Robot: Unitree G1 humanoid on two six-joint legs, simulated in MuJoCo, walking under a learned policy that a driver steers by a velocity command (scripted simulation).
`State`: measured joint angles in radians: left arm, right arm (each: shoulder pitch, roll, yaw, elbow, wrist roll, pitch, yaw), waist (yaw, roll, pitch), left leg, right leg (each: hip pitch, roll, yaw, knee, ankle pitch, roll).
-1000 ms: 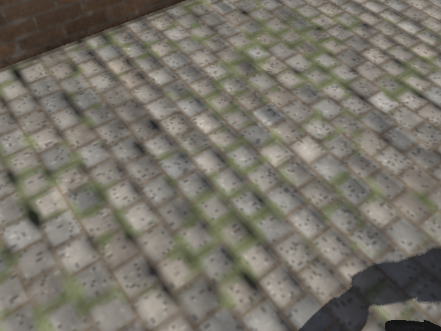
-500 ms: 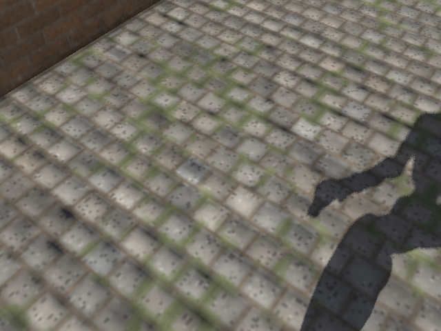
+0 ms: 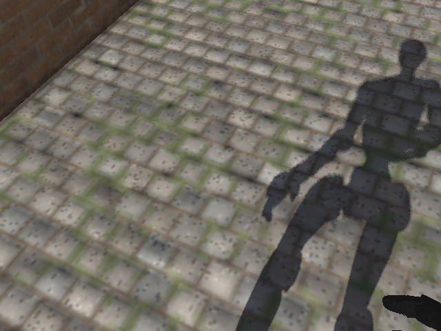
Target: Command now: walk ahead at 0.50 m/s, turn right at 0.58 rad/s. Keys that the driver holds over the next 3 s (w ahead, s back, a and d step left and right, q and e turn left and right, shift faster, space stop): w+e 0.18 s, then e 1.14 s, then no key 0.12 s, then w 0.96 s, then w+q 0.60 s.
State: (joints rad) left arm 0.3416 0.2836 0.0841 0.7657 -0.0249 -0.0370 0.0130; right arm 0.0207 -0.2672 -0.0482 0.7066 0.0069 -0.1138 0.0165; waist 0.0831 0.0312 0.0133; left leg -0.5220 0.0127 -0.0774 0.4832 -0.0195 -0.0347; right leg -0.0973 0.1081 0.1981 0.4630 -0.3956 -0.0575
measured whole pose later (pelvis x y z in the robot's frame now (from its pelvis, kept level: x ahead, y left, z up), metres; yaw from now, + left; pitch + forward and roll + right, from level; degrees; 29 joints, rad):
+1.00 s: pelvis +0.30 +0.00 +0.00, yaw -35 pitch +2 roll +0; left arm 0.17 0.32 0.09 0.59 -0.01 0.05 0.02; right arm 0.16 -0.28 -0.06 0.74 -0.04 0.00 -0.01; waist 0.00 -0.03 0.01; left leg -0.34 -0.01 -0.04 0.56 -0.26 0.00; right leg -0.51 0.15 0.17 0.79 -0.40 -0.01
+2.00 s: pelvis +0.40 -0.10 +0.01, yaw -53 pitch +2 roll -1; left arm 0.28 0.31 0.06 0.73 -0.02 -0.06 -0.01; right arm 0.32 -0.26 -0.04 0.77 0.00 -0.09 0.02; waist -0.01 -0.04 -0.02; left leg -0.21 -0.02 0.03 0.43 -0.26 0.05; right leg -0.50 -0.03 0.02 1.08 -0.31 -0.03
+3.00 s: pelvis +0.75 -0.53 +0.00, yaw -36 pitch +2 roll -1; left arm 0.22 0.30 0.04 0.80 -0.01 -0.10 -0.01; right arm 0.21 -0.30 -0.06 0.64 0.01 -0.05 0.03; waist 0.00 0.00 0.07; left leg -0.41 -0.08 0.01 0.55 -0.17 0.09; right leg -0.36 -0.03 0.03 1.21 -0.41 -0.01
